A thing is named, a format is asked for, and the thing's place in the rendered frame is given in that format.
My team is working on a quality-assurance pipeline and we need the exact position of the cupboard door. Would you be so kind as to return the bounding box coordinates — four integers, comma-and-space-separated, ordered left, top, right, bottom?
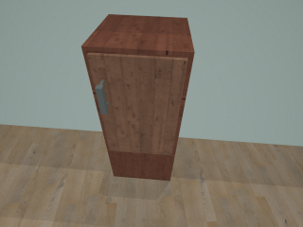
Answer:
87, 52, 188, 155

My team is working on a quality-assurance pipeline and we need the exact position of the handle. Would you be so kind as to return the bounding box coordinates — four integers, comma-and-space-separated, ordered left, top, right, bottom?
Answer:
95, 79, 109, 114

